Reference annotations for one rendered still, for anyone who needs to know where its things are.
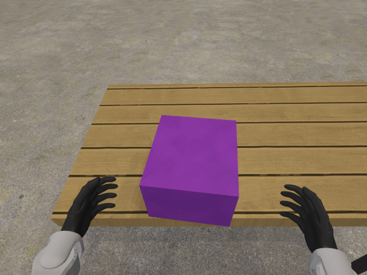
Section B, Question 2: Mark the robot right hand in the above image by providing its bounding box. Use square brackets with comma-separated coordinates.
[279, 184, 337, 253]

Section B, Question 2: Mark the right robot forearm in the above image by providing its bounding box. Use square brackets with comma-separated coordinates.
[308, 248, 358, 275]

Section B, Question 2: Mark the left robot forearm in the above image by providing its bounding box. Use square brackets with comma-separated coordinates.
[31, 231, 84, 275]

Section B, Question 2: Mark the carton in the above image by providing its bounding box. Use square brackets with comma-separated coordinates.
[139, 115, 239, 227]

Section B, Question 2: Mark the robot left hand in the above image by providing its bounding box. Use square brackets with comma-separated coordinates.
[61, 176, 118, 238]

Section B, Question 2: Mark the table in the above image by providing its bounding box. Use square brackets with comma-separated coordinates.
[51, 81, 367, 275]

